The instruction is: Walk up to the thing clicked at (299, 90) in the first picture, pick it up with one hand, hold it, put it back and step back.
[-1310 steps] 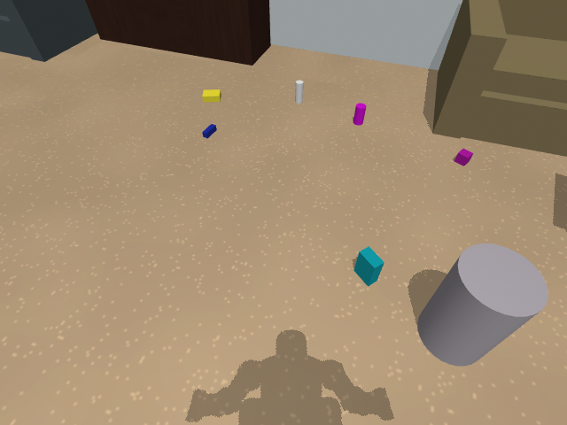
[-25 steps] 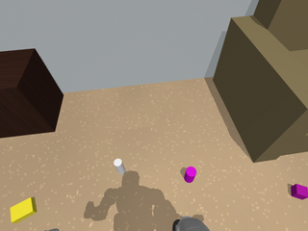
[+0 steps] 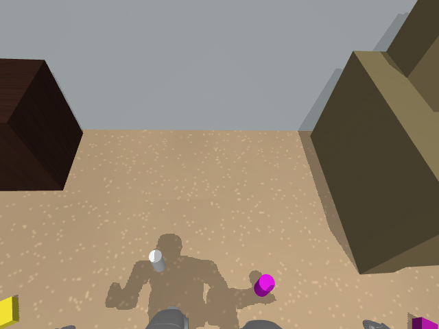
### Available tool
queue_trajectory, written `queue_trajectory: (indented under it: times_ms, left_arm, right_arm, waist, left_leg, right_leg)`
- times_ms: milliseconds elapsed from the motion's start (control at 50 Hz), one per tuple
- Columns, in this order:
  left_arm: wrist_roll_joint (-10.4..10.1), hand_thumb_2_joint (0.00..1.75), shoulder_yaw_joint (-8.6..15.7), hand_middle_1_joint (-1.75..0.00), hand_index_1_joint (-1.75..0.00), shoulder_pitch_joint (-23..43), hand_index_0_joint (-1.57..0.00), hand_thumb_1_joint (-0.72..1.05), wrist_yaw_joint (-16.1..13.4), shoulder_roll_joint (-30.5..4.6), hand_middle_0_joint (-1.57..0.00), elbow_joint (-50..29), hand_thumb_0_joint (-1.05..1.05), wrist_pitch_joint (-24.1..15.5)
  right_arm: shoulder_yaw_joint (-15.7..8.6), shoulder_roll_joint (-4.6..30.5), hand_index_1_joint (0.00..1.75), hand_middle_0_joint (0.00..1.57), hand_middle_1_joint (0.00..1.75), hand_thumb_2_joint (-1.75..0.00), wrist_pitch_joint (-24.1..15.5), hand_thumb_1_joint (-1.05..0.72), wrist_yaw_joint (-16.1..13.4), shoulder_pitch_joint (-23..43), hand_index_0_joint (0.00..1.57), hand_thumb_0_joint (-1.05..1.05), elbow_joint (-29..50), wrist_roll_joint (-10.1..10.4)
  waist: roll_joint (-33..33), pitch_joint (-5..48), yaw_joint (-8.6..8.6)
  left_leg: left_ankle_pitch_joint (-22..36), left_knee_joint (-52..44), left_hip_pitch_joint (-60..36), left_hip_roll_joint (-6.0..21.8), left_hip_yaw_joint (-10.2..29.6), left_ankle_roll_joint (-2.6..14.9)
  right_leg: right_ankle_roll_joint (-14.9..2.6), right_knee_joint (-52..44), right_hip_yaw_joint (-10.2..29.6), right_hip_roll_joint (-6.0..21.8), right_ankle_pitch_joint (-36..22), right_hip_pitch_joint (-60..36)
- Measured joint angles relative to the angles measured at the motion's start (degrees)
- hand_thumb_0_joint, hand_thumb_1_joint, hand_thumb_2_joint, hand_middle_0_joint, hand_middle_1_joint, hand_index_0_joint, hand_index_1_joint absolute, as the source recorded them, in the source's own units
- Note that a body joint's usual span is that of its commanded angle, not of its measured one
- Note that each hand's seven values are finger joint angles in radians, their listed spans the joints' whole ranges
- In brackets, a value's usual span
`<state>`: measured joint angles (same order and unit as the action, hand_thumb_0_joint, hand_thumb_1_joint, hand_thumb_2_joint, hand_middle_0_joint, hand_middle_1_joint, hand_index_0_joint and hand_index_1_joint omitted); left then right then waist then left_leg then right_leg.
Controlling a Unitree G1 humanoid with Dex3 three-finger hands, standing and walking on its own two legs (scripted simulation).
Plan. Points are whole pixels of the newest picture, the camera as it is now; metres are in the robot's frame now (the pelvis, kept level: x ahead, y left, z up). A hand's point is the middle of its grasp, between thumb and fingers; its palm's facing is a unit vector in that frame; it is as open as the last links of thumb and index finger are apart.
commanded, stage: walk up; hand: left
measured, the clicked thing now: (157, 261) +0.42 +0.23 -0.68
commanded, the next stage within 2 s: stand in 1.76 s
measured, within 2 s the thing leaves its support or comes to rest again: neither
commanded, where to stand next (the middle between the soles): +0.08 +0.03 m, yaw +0 degrees
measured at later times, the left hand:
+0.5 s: hand out of the picture +0.05 +0.28 -0.14, palm faces +0.00 -0.89 -0.45, open 7.3 cm
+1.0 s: hand out of the picture +0.07 +0.25 -0.13, palm faces +0.03 -0.94 -0.34, open 7.3 cm
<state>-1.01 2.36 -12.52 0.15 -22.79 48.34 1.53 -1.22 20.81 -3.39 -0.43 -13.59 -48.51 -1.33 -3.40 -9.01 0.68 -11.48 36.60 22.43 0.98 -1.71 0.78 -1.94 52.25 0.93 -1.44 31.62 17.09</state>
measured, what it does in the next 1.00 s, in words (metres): steps on the spot: left foot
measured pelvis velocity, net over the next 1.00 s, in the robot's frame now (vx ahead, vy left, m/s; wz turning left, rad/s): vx -0.02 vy -0.01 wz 0.06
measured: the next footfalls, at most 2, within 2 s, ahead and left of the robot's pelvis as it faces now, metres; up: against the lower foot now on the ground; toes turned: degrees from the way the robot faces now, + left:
left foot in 0.44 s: +0.03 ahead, +0.13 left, +0.00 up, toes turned +1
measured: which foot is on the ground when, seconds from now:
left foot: down 0.00-0.22, up 0.24-0.42, down 0.44-1.00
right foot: down 0.00-1.00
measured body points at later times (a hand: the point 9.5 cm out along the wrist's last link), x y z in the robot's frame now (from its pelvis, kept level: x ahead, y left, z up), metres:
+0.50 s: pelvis -0.01 -0.01 +0.00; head +0.05 -0.02 +0.44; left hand +0.05 +0.32 -0.11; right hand +0.11 -0.32 -0.12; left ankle +0.00 +0.13 -0.72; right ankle -0.02 -0.16 -0.71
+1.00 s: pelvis -0.02 -0.01 +0.02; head -0.01 +0.00 +0.47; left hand +0.07 +0.30 -0.10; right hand +0.07 -0.30 -0.11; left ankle +0.00 +0.13 -0.72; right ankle +0.00 -0.16 -0.72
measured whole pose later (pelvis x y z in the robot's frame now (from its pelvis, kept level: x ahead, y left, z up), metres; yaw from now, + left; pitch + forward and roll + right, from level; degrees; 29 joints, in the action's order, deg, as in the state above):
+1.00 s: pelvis -0.02 -0.01 +0.02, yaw +3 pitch -3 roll -1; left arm 0.3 0.5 -4.2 0.5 -21.2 62.2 -1.1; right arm 0.1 20.0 0.2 1.7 -6.2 -63.5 -0.6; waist -0.1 -4.0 -0.4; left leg -12.0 26.2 11.8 0.8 3.1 -1.2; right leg 2.4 24.1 -1.8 3.0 11.9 9.6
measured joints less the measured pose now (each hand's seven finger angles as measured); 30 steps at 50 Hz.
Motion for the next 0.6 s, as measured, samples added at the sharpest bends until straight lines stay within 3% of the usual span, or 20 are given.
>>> queue_trajectory:
  times_ms: [80, 160, 200, 220, 260, 320, 380, 420, 440, 480, 540, 560, 600]
  left_arm:
    - [0.0, 0.9, -0.6, -0.3, -0.29, 0.8, -0.21, 0.91, 0.4, 0.2, -0.2, 2.0, 0.0, 0.5]
    - [0.2, 0.9, -0.7, -0.3, -0.3, 0.8, -0.21, 0.91, 0.4, 0.7, -0.2, 4.0, 0.0, -0.6]
    - [0.9, 0.9, -0.6, -0.3, -0.3, 1.1, -0.21, 0.91, -0.1, 1.8, -0.2, 5.6, 0.0, -1.3]
    - [1.4, 0.9, -0.7, -0.3, -0.3, 0.6, -0.21, 0.91, -0.2, 2.2, -0.2, 5.9, 0.0, -1.7]
    - [2.1, 0.9, -0.9, -0.3, -0.3, -0.7, -0.21, 0.91, -0.2, 1.9, -0.2, 6.1, 0.0, -2.0]
    - [2.6, 0.9, -0.6, -0.3, -0.3, -1.7, -0.21, 0.91, -0.6, 1.7, -0.21, 6.8, 0.0, -2.3]
    - [2.8, 0.9, -0.4, -0.3, -0.3, -1.2, -0.21, 0.9, -0.9, 1.1, -0.21, 6.5, 0.0, -3.0]
    - [2.6, 0.9, -0.3, -0.3, -0.3, -0.5, -0.21, 0.9, -1.0, 0.3, -0.21, 5.7, 0.0, -3.1]
    - [2.4, 0.9, -0.3, -0.3, -0.3, 0.3, -0.21, 0.9, -1.0, -0.3, -0.21, 5.5, 0.0, -2.9]
    - [1.8, 0.9, 0.0, -0.3, -0.3, 2.1, -0.21, 0.91, -1.3, -1.4, -0.21, 5.2, 0.0, -2.3]
    - [1.2, 0.9, -0.5, -0.3, -0.3, 3.4, -0.21, 0.91, -1.6, -1.2, -0.2, 5.8, 0.01, -1.9]
    - [1.1, 0.9, -0.6, -0.3, -0.3, 3.4, -0.21, 0.91, -1.5, -1.1, -0.2, 6.0, 0.01, -2.1]
    - [1.2, 0.9, -0.8, -0.3, -0.3, 3.4, -0.21, 0.91, -1.2, -0.7, -0.2, 6.5, 0.0, -2.9]
  right_arm:
    - [1.2, -1.0, 0.3, 0.21, 0.3, -0.9, 0.9, -0.9, -0.2, 3.1, 0.2, 0.01, 0.7, 0.0]
    - [1.3, -0.2, 0.3, 0.21, 0.3, -0.9, 2.1, -0.9, 0.5, 6.1, 0.2, 0.01, 1.0, 0.0]
    - [0.8, 0.9, 0.3, 0.21, 0.3, -0.9, 3.2, -0.9, 0.8, 7.4, 0.2, 0.01, 0.5, 0.4]
    - [0.5, 1.2, 0.3, 0.21, 0.3, -0.9, 3.9, -0.9, 0.9, 7.6, 0.2, 0.01, 0.2, 0.6]
    - [0.0, 1.2, 0.3, 0.21, 0.3, -0.9, 5.1, -0.9, 1.0, 7.8, 0.2, 0.01, -0.7, 0.7]
    - [-0.8, 2.1, 0.3, 0.21, 0.3, -0.9, 5.4, -0.9, 1.4, 7.9, 0.2, 0.01, -1.5, 1.0]
    - [-1.5, 3.2, 0.3, 0.21, 0.3, -0.9, 5.0, -0.91, 1.4, 7.8, 0.2, 0.01, -1.9, 1.3]
    - [-1.7, 3.6, 0.3, 0.21, 0.3, -0.9, 4.5, -0.91, 1.3, 7.7, 0.2, 0.01, -2.5, 1.2]
    - [-2.0, 3.4, 0.3, 0.2, 0.3, -0.9, 4.1, -0.91, 1.2, 7.8, 0.2, 0.01, -3.1, 1.0]
    - [-1.9, 2.1, 0.3, 0.2, 0.3, -0.9, 3.7, -0.91, 1.1, 8.1, 0.2, 0.01, -4.3, 0.4]
    - [-1.0, 1.0, 0.3, 0.2, 0.3, -0.9, 3.5, -0.91, 1.3, 6.8, 0.2, 0.01, -5.3, 0.5]
    - [-0.7, 0.7, 0.3, 0.2, 0.3, -0.9, 3.8, -0.91, 1.3, 6.4, 0.2, 0.01, -5.8, 0.5]
    - [-0.1, 0.4, 0.3, 0.21, 0.3, -0.9, 4.3, -0.91, 1.4, 6.4, 0.2, 0.01, -6.7, 1.0]
  waist:
    - [0.2, 0.4, -0.16]
    - [2.0, 1.2, 0.22]
    - [5.5, 0.8, -0.02]
    - [6.6, 1.3, -0.08]
    - [5.9, 2.8, 0.87]
    - [5.1, 3.4, 1.24]
    - [5.4, 2.8, 0.95]
    - [5.5, 2.1, 0.67]
    - [4.7, 1.3, 0.53]
    - [2.2, -0.7, 1.09]
    - [3.1, -0.2, 0.37]
    - [3.1, 0.4, 0.28]
    - [3.5, 1.2, -0.01]
  left_leg:
    - [0.1, -0.4, 0.2, 1.0, 0.1, -0.46]
    - [-1.2, 2.6, 2.1, 2.3, 0.4, -1.43]
    - [-2.3, 5.0, 2.7, 3.9, 2.5, -1.86]
    - [-2.5, 5.4, 3.0, 4.0, 3.5, -1.24]
    - [-10.1, 9.3, 3.6, 1.5, 4.4, -0.51]
    - [-15.0, 14.0, 2.7, -1.0, 4.7, 0.3]
    - [-14.3, 11.2, 0.0, -1.0, 4.0, 0.86]
    - [-9.9, 3.6, -3.4, -0.5, 3.1, 1.05]
    - [-7.4, 1.0, -4.4, -1.0, 2.7, -0.1]
    - [-6.7, -0.1, -5.4, -2.4, 1.7, -1.34]
    - [-7.0, 0.5, -5.3, -1.2, 3.1, -1.27]
    - [-7.1, 0.5, -5.4, -0.9, 3.2, -1.46]
    - [-7.7, 1.7, -5.4, -0.3, 3.3, -2.15]
  right_leg:
    - [0.17, 1.2, 1.7, 1.2, 1.2, 1.9]
    - [1.27, -10.6, 0.3, 3.2, -6.0, -1.6]
    - [2.81, -12.6, -1.5, 1.5, -8.8, -3.3]
    - [2.97, -12.8, -2.2, 1.2, -8.7, -3.5]
    - [2.79, -11.8, -1.3, 2.4, -8.1, -2.6]
    - [2.77, -12.5, -0.2, 4.3, -8.4, -2.2]
    - [3.43, -13.0, -0.6, 5.2, -9.0, -1.3]
    - [3.92, -11.9, -1.1, 5.6, -8.7, -0.2]
    - [4.16, -10.6, -1.2, 6.3, -8.2, 0.4]
    - [3.09, -7.1, 0.5, 7.5, -8.7, 2.0]
    - [1.77, -7.1, -0.2, 5.2, -2.3, 1.9]
    - [1.4, -10.0, -0.5, 4.9, -3.8, 1.0]
    - [2.48, -13.6, -0.8, 4.5, -12.8, -0.4]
